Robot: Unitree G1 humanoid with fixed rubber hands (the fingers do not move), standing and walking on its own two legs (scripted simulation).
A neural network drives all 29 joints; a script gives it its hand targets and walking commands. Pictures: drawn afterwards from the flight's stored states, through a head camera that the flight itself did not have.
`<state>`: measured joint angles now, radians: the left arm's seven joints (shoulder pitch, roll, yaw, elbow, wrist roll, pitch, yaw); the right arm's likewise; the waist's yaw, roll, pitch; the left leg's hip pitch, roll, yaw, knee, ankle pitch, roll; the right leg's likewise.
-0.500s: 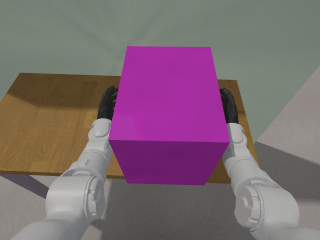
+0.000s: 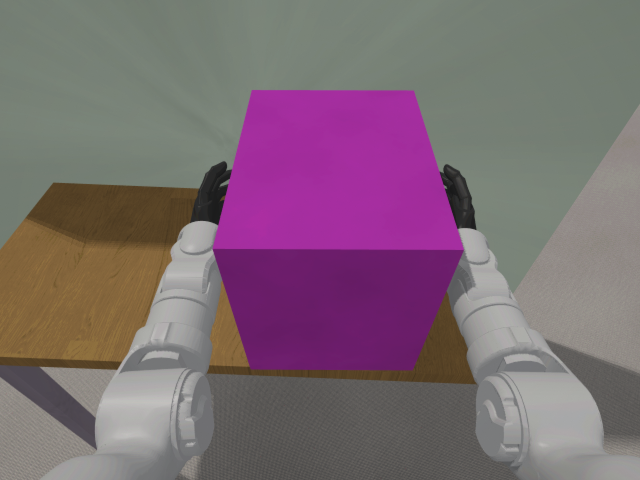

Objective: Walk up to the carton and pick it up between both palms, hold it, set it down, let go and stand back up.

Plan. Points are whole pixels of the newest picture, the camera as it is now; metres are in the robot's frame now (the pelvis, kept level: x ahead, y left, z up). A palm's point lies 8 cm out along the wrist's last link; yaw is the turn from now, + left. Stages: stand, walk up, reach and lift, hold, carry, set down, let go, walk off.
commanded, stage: reach and lift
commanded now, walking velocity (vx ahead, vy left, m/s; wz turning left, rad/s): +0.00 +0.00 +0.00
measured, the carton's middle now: (332, 230) +0.43 +0.01 +0.08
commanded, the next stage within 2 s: hold in 1.90 s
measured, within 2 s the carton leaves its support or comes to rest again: neither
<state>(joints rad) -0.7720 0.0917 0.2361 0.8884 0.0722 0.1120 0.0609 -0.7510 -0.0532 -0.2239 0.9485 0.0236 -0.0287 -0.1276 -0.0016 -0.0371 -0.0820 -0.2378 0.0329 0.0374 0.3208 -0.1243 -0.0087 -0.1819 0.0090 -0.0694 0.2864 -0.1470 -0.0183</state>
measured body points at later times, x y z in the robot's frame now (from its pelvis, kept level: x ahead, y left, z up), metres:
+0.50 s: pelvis -0.01 +0.00 +0.00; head -0.03 +0.03 +0.45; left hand +0.39 +0.17 +0.15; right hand +0.39 -0.16 +0.14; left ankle +0.02 +0.12 -0.75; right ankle +0.00 -0.11 -0.75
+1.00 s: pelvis -0.01 +0.00 +0.00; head -0.05 +0.03 +0.45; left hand +0.37 +0.17 +0.17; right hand +0.37 -0.16 +0.17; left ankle +0.02 +0.12 -0.75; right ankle +0.00 -0.11 -0.75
